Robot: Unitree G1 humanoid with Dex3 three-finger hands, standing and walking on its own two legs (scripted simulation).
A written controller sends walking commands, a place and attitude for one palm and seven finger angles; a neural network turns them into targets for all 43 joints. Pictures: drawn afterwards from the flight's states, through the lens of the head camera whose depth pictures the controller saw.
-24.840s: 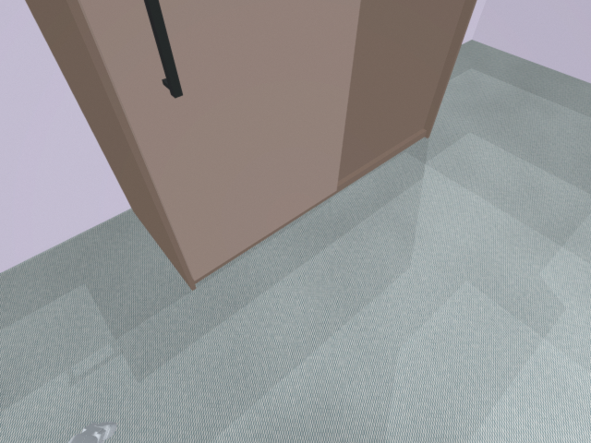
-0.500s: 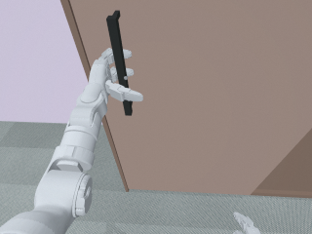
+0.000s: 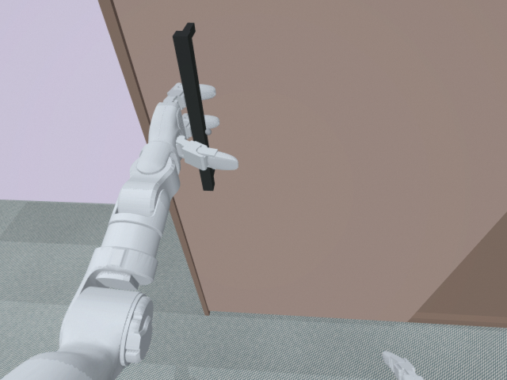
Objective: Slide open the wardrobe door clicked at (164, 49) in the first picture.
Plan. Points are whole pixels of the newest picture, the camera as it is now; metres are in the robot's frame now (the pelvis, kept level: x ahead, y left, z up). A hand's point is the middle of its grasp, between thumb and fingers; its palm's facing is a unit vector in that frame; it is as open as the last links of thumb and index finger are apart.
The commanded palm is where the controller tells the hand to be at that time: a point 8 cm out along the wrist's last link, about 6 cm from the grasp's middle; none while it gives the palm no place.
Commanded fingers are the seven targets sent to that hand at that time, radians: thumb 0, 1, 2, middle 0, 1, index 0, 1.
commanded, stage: slide the fingers in behind the handle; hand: left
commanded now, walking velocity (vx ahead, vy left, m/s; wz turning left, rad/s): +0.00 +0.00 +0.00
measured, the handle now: (200, 118) +0.49 +0.11 +0.18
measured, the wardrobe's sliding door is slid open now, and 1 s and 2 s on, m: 0.00 0.00 0.00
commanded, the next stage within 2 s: grip the handle and tug to test in 0.56 s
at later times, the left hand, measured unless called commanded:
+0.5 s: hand (208, 131) +0.43 +0.09 +0.20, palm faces -0.02 -1.00 -0.02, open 14.2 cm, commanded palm +0.40 +0.13 +0.20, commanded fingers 0.00 -0.50 0.30 -0.30 -1.20 -0.30 -1.20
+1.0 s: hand (208, 131) +0.43 +0.09 +0.20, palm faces -0.02 -1.00 -0.01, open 11.5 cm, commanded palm +0.40 +0.14 +0.20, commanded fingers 0.00 0.34 0.66 -0.39 -1.32 -0.39 -1.32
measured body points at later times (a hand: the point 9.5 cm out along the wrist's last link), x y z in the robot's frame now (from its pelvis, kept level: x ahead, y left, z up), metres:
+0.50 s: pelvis -0.01 +0.00 +0.00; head -0.01 -0.01 +0.45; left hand +0.42 +0.14 +0.20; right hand +0.13 -0.22 -0.12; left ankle -0.01 +0.12 -0.74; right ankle +0.00 -0.10 -0.74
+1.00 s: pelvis +0.00 +0.01 +0.00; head -0.01 -0.01 +0.45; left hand +0.42 +0.15 +0.20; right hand +0.13 -0.23 -0.11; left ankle -0.01 +0.12 -0.74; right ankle +0.00 -0.10 -0.74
